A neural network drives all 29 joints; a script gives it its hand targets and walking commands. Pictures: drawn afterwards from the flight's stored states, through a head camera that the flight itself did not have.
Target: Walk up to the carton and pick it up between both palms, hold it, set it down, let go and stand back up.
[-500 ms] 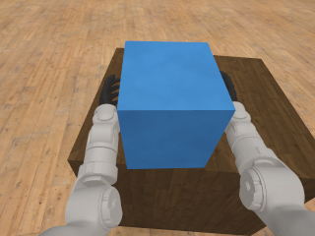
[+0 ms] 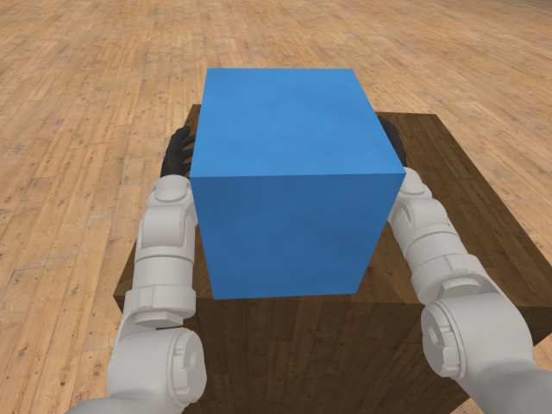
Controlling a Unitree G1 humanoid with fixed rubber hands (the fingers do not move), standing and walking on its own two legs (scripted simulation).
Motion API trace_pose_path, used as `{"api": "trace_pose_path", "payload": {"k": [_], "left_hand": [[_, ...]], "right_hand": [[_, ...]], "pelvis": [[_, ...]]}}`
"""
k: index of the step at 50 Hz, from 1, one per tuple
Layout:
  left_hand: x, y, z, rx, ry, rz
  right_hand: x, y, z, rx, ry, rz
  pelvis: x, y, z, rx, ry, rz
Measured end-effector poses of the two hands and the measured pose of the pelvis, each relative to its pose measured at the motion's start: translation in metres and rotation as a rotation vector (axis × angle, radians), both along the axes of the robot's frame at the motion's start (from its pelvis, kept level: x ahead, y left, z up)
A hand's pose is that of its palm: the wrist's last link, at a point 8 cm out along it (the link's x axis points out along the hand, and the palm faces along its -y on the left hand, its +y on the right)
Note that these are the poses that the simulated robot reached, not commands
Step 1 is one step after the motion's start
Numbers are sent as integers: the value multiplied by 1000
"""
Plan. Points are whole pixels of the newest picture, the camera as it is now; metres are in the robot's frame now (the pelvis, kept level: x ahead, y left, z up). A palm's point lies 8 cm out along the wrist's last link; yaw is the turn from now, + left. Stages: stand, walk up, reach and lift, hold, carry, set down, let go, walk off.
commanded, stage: reach and lift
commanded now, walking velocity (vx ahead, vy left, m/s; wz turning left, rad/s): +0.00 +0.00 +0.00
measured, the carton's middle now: (283, 183) +0.41 +0.00 +0.16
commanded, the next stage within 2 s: hold in 1.30 s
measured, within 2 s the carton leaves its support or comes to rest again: neither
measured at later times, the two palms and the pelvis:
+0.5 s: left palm (170, 163) +0.38 +0.16 +0.21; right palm (397, 155) +0.38 -0.16 +0.22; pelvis +0.00 +0.01 +0.00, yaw -1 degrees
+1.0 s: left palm (170, 151) +0.39 +0.16 +0.23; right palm (400, 140) +0.39 -0.16 +0.24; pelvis +0.01 +0.00 +0.00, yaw -1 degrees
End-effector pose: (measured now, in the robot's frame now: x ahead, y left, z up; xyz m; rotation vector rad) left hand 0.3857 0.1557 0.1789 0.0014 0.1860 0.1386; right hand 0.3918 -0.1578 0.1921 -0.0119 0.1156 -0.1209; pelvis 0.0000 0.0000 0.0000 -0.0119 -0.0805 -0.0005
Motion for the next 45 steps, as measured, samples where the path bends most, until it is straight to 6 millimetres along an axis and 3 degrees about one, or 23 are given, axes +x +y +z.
{"api": "trace_pose_path", "payload": {"k": [19,45], "left_hand": [[-5,1,27,-6,-1,-22],[3,2,43,-18,11,-24]], "right_hand": [[-10,1,28,32,4,-24],[-1,2,47,51,23,-24]], "pelvis": [[-2,6,-1,-2,-14,-7],[7,6,-1,-7,8,-11]]}}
